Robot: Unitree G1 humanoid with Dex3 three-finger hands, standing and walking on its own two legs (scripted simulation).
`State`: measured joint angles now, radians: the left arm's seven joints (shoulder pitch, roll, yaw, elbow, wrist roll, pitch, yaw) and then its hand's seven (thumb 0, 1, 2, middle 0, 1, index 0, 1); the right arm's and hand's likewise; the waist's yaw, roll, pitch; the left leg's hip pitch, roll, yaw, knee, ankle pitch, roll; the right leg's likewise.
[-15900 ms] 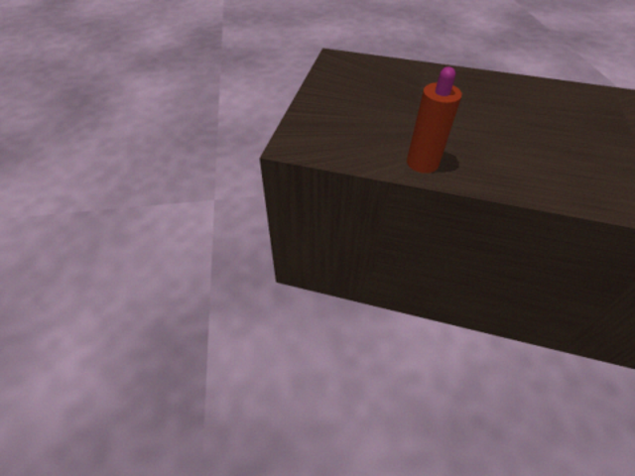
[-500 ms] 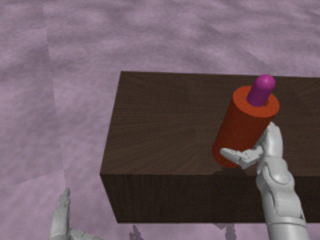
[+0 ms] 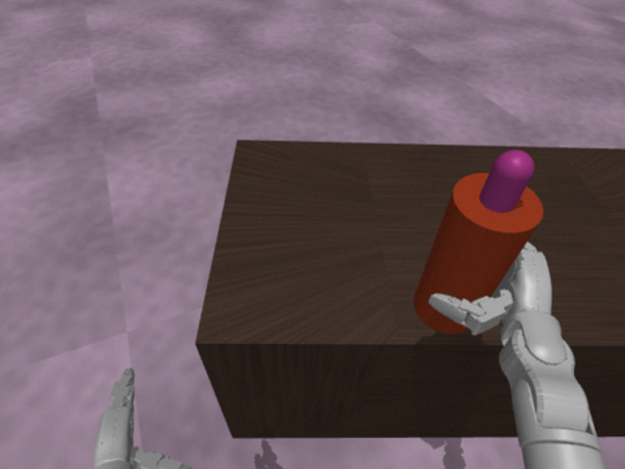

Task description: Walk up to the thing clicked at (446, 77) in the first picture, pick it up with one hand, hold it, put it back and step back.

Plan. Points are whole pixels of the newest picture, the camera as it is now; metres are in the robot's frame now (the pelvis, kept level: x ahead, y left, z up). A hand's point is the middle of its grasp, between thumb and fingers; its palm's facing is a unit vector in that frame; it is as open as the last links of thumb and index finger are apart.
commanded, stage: hold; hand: right
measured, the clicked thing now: (473, 247) +0.31 -0.16 +0.16
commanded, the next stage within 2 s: crouch in 0.42 s
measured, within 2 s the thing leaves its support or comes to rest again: neither
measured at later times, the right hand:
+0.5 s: hand (464, 273) +0.31 -0.16 +0.11, palm faces +0.14 +0.99 -0.04, open 11.4 cm
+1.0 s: hand (448, 282) +0.36 -0.18 +0.04, palm faces +0.16 +0.99 -0.01, open 11.4 cm
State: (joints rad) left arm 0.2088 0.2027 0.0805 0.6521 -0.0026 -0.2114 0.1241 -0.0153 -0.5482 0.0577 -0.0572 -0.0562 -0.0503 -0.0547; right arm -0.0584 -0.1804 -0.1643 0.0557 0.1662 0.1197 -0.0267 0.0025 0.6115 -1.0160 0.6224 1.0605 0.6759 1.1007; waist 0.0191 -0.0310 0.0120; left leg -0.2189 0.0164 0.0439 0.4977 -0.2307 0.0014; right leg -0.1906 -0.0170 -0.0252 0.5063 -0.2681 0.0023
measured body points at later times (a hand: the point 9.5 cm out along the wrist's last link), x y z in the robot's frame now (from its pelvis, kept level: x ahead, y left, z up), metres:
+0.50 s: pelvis +0.00 +0.00 +0.00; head -0.02 +0.02 +0.45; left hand +0.17 +0.26 -0.07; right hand +0.30 -0.22 +0.12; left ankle +0.03 +0.12 -0.74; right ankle +0.01 -0.12 -0.74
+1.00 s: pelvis -0.02 +0.00 -0.01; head +0.00 -0.01 +0.44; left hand +0.14 +0.27 -0.06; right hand +0.34 -0.23 +0.04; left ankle +0.03 +0.12 -0.74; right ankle +0.01 -0.12 -0.74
